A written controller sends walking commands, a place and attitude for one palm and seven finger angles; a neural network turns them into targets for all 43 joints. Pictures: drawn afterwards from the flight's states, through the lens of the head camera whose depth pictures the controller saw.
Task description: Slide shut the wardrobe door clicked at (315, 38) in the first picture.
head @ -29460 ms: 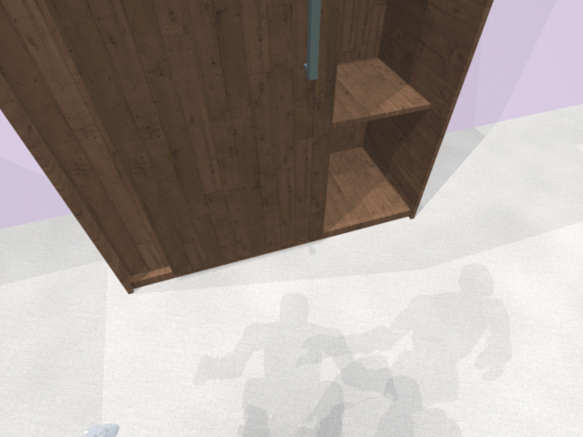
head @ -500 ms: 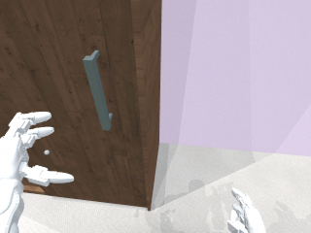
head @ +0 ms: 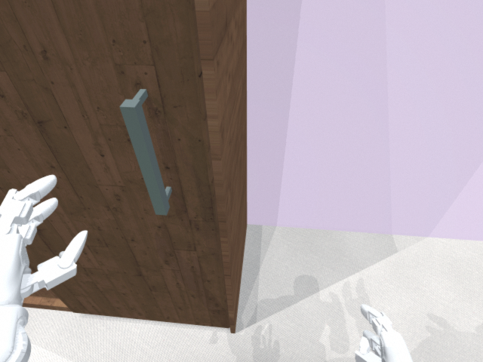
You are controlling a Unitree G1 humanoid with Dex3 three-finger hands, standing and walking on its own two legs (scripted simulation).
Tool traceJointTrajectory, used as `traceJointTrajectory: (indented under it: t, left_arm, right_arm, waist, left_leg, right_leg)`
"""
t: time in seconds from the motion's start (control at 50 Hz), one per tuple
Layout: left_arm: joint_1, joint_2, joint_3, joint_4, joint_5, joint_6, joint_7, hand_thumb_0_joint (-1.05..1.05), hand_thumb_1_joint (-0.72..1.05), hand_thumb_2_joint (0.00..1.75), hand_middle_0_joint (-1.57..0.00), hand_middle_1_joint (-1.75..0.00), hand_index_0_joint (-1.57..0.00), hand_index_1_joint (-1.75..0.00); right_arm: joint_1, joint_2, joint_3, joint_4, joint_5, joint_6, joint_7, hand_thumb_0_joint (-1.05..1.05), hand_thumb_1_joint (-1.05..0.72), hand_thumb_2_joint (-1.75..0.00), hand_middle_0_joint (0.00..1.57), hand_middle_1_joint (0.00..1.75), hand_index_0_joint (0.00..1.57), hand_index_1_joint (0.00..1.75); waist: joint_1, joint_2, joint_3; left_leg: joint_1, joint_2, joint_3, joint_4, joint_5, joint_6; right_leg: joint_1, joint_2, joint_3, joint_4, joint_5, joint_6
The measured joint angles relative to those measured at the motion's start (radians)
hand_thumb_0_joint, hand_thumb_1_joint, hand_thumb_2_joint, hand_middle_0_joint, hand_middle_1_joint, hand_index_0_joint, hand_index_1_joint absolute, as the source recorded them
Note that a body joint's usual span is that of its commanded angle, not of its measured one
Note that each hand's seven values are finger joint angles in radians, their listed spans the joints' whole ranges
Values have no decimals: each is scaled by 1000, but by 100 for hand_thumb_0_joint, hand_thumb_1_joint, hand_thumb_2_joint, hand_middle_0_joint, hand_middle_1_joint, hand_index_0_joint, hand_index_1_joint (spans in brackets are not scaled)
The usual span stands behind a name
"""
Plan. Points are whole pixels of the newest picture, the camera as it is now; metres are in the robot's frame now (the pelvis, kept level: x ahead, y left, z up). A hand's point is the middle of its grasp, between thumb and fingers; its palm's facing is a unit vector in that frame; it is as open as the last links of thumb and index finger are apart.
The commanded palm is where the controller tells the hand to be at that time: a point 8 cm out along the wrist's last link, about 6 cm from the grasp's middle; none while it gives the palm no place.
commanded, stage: draw the hand back to the body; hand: left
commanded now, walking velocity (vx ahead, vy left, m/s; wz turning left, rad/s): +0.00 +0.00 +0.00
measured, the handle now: (153, 157) +0.40 +0.22 +0.15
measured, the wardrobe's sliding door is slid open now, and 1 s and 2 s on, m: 0.00 0.00 0.00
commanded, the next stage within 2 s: step back with the hand held close in 0.44 s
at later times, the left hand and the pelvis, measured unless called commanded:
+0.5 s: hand (67, 259) +0.19 +0.25 +0.15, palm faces +0.45 -0.81 -0.37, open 7.4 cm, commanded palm +0.13 +0.29 +0.17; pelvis +0.00 -0.01 +0.00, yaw +0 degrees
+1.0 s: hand (47, 266) +0.17 +0.27 +0.15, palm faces +0.34 -0.80 -0.49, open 7.4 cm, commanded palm +0.11 +0.31 +0.17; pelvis -0.04 +0.02 -0.01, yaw -2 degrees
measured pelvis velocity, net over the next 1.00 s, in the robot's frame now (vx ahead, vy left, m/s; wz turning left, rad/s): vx -0.04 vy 0.02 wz -0.03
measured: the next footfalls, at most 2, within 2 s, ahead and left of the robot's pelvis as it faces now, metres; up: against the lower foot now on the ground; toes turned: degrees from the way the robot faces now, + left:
right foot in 1.80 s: -0.22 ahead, -0.10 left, +0.00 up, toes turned -5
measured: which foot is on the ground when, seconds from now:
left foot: down 0.00-1.00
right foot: down 0.00-1.00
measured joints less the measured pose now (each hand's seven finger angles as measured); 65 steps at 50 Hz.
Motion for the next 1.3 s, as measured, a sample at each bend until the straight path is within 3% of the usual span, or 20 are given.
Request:
traceJointTrajectory:
  t: [0.16, 0.32, 0.6, 0.72, 0.84, 0.92, 1.04, 1.18, 1.3]
  left_arm:
    - [19, 0, 8, -23, 0, 9, 2, 1, 74, 82, -22, -39, -22, -39]
    - [11, -4, 6, -11, -3, 16, 2, 1, 86, 88, -21, -32, -21, -32]
    - [3, 4, 13, -10, -2, 7, -2, 1, 89, 89, -21, -31, -21, -31]
    - [10, 19, 65, -24, 19, -63, 9, 1, 89, 90, -21, -30, -21, -30]
    - [76, 37, 44, -77, 26, -67, 9, 1, 89, 90, -21, -30, -21, -30]
    - [108, 75, 65, -116, 26, -73, 14, 1, 89, 89, -21, -30, -22, -30]
    - [109, 91, 106, -142, 33, -92, 30, 1, 89, 89, -22, -31, -22, -30]
    - [76, 55, 120, -142, 58, -116, 37, 1, 89, 89, -21, -30, -22, -30]
    - [57, 27, 112, -153, 67, -137, 42, 1, 89, 90, -21, -30, -22, -30]
  right_arm:
    - [-3, -1, -3, -9, 0, 14, -3, 1, -91, -90, 20, 30, 21, 30]
    - [-7, 4, 1, -7, -2, 23, -7, 1, -91, -90, 20, 30, 21, 30]
    - [-3, 4, 0, -6, -1, 26, -10, 1, -91, -90, 20, 30, 21, 30]
    - [-24, -9, -6, -46, -6, 74, 0, 1, -91, -90, 20, 30, 21, 30]
    - [-23, -16, -27, -90, -1, 111, -11, 1, -91, -90, 20, 30, 21, 30]
    - [-11, -8, -31, -107, 0, 126, -19, 1, -91, -90, 20, 30, 21, 30]
    - [9, 4, -24, -112, 0, 113, -19, 1, -91, -90, 20, 30, 20, 30]
    - [21, 17, -12, -101, -4, 73, -18, 1, -91, -90, 20, 30, 21, 30]
    - [29, 28, -6, -80, -12, 54, -11, 1, -90, -90, 21, 30, 21, 30]
  waist:
    - [8, 1, 1]
    - [11, 1, 5]
    - [7, 7, 9]
    - [-19, 6, -6]
    - [-50, -16, 1]
    - [-62, -38, 7]
    - [-61, -55, 9]
    - [-51, -51, 21]
    - [-46, -46, 18]
  left_leg:
    - [3, 5, -5, 0, -4, -5]
    - [5, 10, -11, -2, 0, -10]
    - [3, 20, -14, -6, 7, -16]
    - [-98, 35, 0, 33, 5, -10]
    - [-145, 18, 29, 36, 19, 10]
    - [-173, 10, 38, 53, 23, 21]
    - [-223, 3, 39, 97, 26, 37]
    - [-281, -4, 31, 171, 22, 50]
    - [-325, 2, 13, 226, -17, 40]
  right_leg:
    - [9, 6, -5, -9, 0, -5]
    - [14, 11, -10, -16, 3, -10]
    - [18, 22, -12, -35, 17, -16]
    - [-74, 34, 1, -27, 41, -11]
    - [-151, 14, 28, 23, 38, 8]
    - [-188, 4, 35, 57, 36, 17]
    - [-239, -6, 34, 108, 37, 28]
    - [-295, -17, 23, 191, 23, 34]
    - [-318, -11, 8, 207, 31, 23]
